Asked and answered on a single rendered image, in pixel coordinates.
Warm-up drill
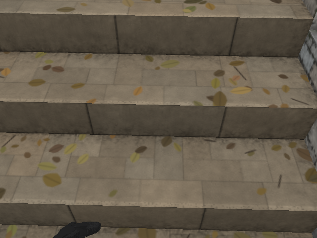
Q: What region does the left robot hand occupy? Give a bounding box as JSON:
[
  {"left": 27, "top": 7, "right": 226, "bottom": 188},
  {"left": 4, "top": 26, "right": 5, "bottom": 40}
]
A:
[{"left": 53, "top": 221, "right": 101, "bottom": 238}]

